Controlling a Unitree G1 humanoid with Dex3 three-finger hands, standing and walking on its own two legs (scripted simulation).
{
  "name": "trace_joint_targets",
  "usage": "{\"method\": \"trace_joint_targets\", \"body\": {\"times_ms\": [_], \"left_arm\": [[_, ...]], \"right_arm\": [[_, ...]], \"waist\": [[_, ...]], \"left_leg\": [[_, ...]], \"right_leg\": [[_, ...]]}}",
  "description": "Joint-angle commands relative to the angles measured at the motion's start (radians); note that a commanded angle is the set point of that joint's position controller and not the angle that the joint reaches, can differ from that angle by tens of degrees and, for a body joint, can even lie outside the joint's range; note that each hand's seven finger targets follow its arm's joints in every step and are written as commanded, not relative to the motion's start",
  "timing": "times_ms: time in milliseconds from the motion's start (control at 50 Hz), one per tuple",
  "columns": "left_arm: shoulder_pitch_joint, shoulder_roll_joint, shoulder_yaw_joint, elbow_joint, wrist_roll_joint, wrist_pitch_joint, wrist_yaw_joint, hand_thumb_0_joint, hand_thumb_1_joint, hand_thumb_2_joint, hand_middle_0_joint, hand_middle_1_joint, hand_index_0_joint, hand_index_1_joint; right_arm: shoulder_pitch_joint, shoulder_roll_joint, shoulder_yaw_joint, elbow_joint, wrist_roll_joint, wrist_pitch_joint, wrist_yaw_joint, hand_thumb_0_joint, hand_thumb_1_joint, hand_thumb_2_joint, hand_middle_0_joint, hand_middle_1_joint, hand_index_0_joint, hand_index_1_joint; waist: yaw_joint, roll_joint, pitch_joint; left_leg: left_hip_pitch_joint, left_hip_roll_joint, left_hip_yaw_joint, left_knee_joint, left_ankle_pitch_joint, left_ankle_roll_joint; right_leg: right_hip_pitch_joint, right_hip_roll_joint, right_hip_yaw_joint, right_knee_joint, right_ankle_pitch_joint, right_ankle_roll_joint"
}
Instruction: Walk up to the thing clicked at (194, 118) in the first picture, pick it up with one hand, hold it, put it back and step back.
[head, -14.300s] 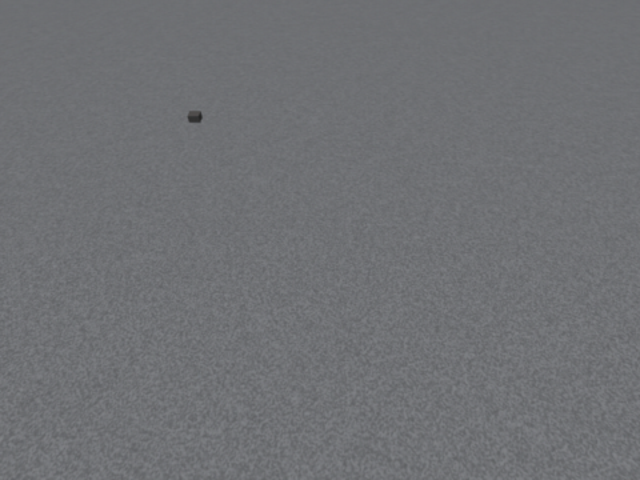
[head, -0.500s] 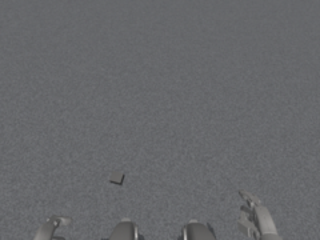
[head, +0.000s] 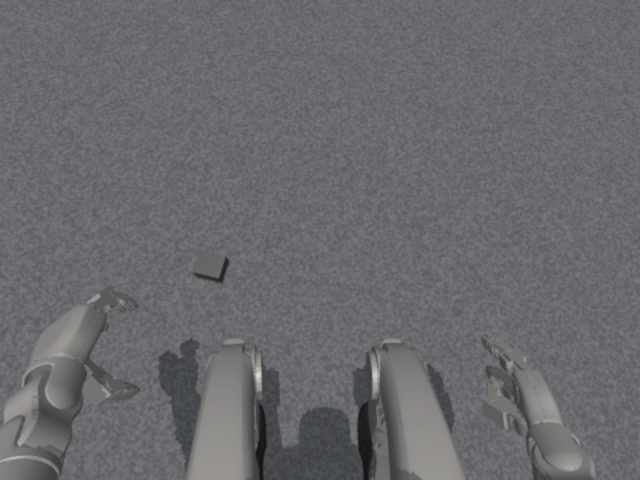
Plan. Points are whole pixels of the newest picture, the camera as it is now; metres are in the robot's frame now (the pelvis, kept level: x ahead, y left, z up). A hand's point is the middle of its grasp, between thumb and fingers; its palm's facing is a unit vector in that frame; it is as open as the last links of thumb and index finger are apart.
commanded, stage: rise first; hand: left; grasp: from above
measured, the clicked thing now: (211, 266) +0.50 +0.24 -0.50
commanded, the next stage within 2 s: none
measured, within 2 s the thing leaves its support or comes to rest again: neither
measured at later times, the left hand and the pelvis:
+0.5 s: hand (146, 307) +0.36 +0.30 -0.29, palm faces -0.54 -0.17 -0.82, open 12.6 cm; pelvis -0.05 +0.01 -0.15, yaw -5 degrees
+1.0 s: hand (157, 289) +0.41 +0.31 -0.35, palm faces -0.54 -0.04 -0.84, open 13.2 cm; pelvis -0.04 +0.01 -0.19, yaw -7 degrees
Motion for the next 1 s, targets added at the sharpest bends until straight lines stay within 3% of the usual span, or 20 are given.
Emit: {"method": "trace_joint_targets", "body": {"times_ms": [0,60,100,140,200,320,380,420,460,500,580,600,660,680,760,800,860,980], "left_arm": [[-0.212,0.339,0.127,-0.056,0.065,-0.051,0.028,0.0,-0.304,0.766,-0.33,-0.878,-0.348,-0.861],[-0.296,0.354,0.101,0.054,0.122,-0.088,-0.002,0.0,-0.282,0.755,-0.334,-0.868,-0.356,-0.845],[-0.411,0.368,0.073,0.071,0.156,-0.128,-0.02,0.0,-0.278,0.754,-0.339,-0.86,-0.362,-0.838],[-0.456,0.424,0.096,0.11,0.188,-0.165,-0.027,0.0,-0.277,0.753,-0.336,-0.861,-0.361,-0.836],[-0.533,0.47,0.094,0.141,0.231,-0.227,-0.022,0.0,-0.276,0.757,-0.34,-0.842,-0.362,-0.82],[-0.635,0.581,0.145,0.216,0.323,-0.325,0.048,0.0,-0.332,0.826,-0.282,-0.841,-0.293,-0.829],[-0.704,0.559,0.112,0.256,0.377,-0.345,0.088,0.0,-0.323,0.857,-0.238,-0.829,-0.246,-0.821],[-0.721,0.623,0.14,0.295,0.414,-0.349,0.118,0.0,-0.282,0.86,-0.225,-0.803,-0.23,-0.798],[-0.795,0.615,0.114,0.289,0.437,-0.351,0.14,0.0,-0.299,0.88,-0.215,-0.79,-0.214,-0.79],[-0.801,0.617,0.108,0.336,0.462,-0.345,0.159,0.0,-0.296,0.883,-0.221,-0.77,-0.217,-0.773],[-0.823,0.64,0.097,0.388,0.499,-0.343,0.175,0.0,-0.316,0.892,-0.204,-0.773,-0.2,-0.775],[-0.842,0.634,0.077,0.391,0.511,-0.342,0.175,0.0,-0.309,0.885,-0.218,-0.755,-0.21,-0.761],[-0.844,0.664,0.087,0.445,0.538,-0.347,0.18,0.0,-0.326,0.892,-0.197,-0.771,-0.194,-0.772],[-0.861,0.665,0.082,0.411,0.542,-0.351,0.181,0.0,-0.348,0.908,-0.19,-0.766,-0.181,-0.772],[-0.867,0.669,0.075,0.466,0.565,-0.367,0.19,0.0,-0.352,0.907,-0.193,-0.753,-0.182,-0.762],[-0.895,0.688,0.079,0.424,0.574,-0.385,0.195,0.0,-0.324,0.879,-0.223,-0.726,-0.212,-0.736],[-0.879,0.701,0.083,0.46,0.586,-0.403,0.205,0.0,-0.313,0.872,-0.231,-0.71,-0.218,-0.72],[-0.908,0.719,0.083,0.465,0.632,-0.433,0.241,0.0,-0.309,0.866,-0.244,-0.694,-0.229,-0.708]], "right_arm": [[0.116,-0.164,-0.076,-0.052,0.002,-0.005,0.001,0.0,-0.947,-0.916,0.2,0.3,0.199,0.3],[0.141,-0.169,-0.071,-0.018,-0.005,0.008,0.004,0.0,-0.945,-0.916,0.199,0.3,0.199,0.3],[0.157,-0.172,-0.07,0.002,-0.013,0.014,0.006,0.0,-0.946,-0.916,0.2,0.299,0.199,0.299],[0.168,-0.182,-0.066,0.018,-0.019,0.023,0.008,0.0,-0.947,-0.916,0.2,0.299,0.199,0.299],[0.164,-0.189,-0.058,0.022,-0.029,0.039,0.015,0.0,-0.943,-0.914,0.2,0.299,0.2,0.299],[0.167,-0.201,-0.036,0.033,-0.051,0.085,0.034,0.0,-0.926,-0.909,0.201,0.299,0.2,0.299],[0.18,-0.207,-0.023,0.048,-0.064,0.103,0.042,0.0,-0.885,-0.898,0.201,0.299,0.2,0.299],[0.193,-0.22,-0.022,0.061,-0.071,0.113,0.044,0.0,-0.847,-0.888,0.2,0.299,0.2,0.299],[0.195,-0.22,-0.016,0.063,-0.082,0.125,0.05,0.0,-0.849,-0.888,0.2,0.299,0.2,0.299],[0.201,-0.223,-0.011,0.072,-0.091,0.135,0.054,0.0,-0.843,-0.888,0.2,0.3,0.2,0.3],[0.203,-0.237,-0.005,0.083,-0.104,0.153,0.063,0.0,-0.853,-0.89,0.2,0.3,0.2,0.3],[0.21,-0.233,-0.001,0.087,-0.109,0.157,0.064,0.0,-0.855,-0.891,0.2,0.3,0.2,0.3],[0.217,-0.241,0.003,0.108,-0.116,0.171,0.069,0.0,-0.863,-0.892,0.2,0.3,0.2,0.3],[0.217,-0.239,0.008,0.104,-0.121,0.176,0.072,0.0,-0.869,-0.893,0.2,0.3,0.2,0.3],[0.21,-0.221,0.032,0.106,-0.131,0.194,0.079,0.0,-0.875,-0.895,0.2,0.3,0.2,0.3],[0.213,-0.233,0.024,0.113,-0.137,0.2,0.079,0.0,-0.878,-0.896,0.199,0.3,0.2,0.3],[0.209,-0.217,0.047,0.123,-0.145,0.21,0.086,0.0,-0.875,-0.895,0.199,0.3,0.2,0.3],[0.204,-0.226,0.051,0.132,-0.163,0.234,0.094,0.0,-0.88,-0.895,0.2,0.3,0.2,0.3]], "waist": [[0.017,0.055,-0.595],[-0.009,0.0,-0.609],[-0.023,0.019,-0.61],[-0.011,0.036,-0.607],[-0.011,0.087,-0.581],[-0.006,0.156,-0.549],[-0.045,0.181,-0.539],[-0.039,0.186,-0.553],[-0.07,0.199,-0.541],[-0.074,0.203,-0.531],[-0.086,0.221,-0.53],[-0.096,0.229,-0.524],[-0.1,0.239,-0.509],[-0.1,0.264,-0.518],[-0.127,0.235,-0.514],[-0.119,0.26,-0.539],[-0.128,0.266,-0.525],[-0.137,0.312,-0.518]], "left_leg": [[0.324,-0.036,0.042,-0.084,0.322,0.06],[0.222,-0.035,0.047,0.001,0.285,0.068],[0.179,-0.031,0.045,0.036,0.245,0.063],[0.154,-0.029,0.043,0.062,0.206,0.058],[0.112,-0.025,0.032,0.084,0.108,0.053],[0.044,-0.027,0.008,0.129,0.02,0.052],[0.044,-0.029,-0.004,0.164,0.035,0.05],[0.05,-0.032,-0.005,0.19,0.057,0.05],[0.019,-0.037,-0.001,0.218,0.05,0.053],[0.006,-0.039,-0.001,0.235,0.053,0.054],[0.016,-0.04,-0.014,0.264,0.077,0.052],[0.013,-0.041,-0.013,0.274,0.084,0.052],[-0.007,-0.042,-0.016,0.287,0.065,0.05],[0.014,-0.042,-0.017,0.295,0.1,0.048],[-0.021,-0.043,-0.016,0.329,0.124,0.055],[-0.002,-0.043,-0.006,0.352,0.177,0.056],[-0.004,-0.038,-0.016,0.372,0.21,0.057],[0.003,-0.032,-0.021,0.391,0.223,0.052]], "right_leg": [[0.194,0.036,-0.019,-0.151,0.328,-0.041],[0.172,0.04,-0.021,-0.097,0.315,-0.035],[0.124,0.04,-0.028,-0.057,0.282,-0.037],[0.08,0.044,-0.038,-0.022,0.242,-0.041],[-0.012,0.051,-0.058,0.026,0.149,-0.048],[-0.13,0.058,-0.091,0.126,0.072,-0.053],[-0.2,0.057,-0.108,0.169,0.089,-0.055],[-0.207,0.056,-0.113,0.184,0.102,-0.055],[-0.225,0.055,-0.116,0.191,0.098,-0.054],[-0.234,0.055,-0.121,0.205,0.101,-0.054],[-0.269,0.053,-0.131,0.241,0.124,-0.054],[-0.273,0.055,-0.133,0.243,0.13,-0.055],[-0.297,0.058,-0.138,0.262,0.118,-0.055],[-0.292,0.058,-0.14,0.272,0.144,-0.057],[-0.284,0.064,-0.144,0.28,0.167,-0.053],[-0.269,0.067,-0.138,0.286,0.203,-0.052],[-0.271,0.071,-0.14,0.305,0.227,-0.05],[-0.303,0.079,-0.148,0.328,0.226,-0.052]]}}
